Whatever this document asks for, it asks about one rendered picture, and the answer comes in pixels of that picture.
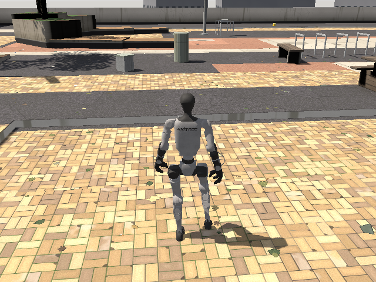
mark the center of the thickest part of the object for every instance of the right robot upper arm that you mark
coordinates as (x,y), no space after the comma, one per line
(208,134)

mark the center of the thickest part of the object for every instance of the left robot forearm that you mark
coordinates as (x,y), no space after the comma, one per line
(160,155)

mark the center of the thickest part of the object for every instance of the robot left shin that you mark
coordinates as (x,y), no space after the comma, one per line
(177,210)

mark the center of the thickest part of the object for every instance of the right robot forearm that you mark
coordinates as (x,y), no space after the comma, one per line
(215,159)

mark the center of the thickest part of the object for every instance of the left robot hand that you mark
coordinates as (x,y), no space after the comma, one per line
(163,164)

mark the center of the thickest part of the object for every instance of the right robot hand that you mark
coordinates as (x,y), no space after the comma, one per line
(219,175)

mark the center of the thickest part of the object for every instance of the left robot upper arm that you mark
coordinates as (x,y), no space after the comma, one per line
(169,124)

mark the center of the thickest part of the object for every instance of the robot right thigh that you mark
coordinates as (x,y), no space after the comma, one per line
(202,174)

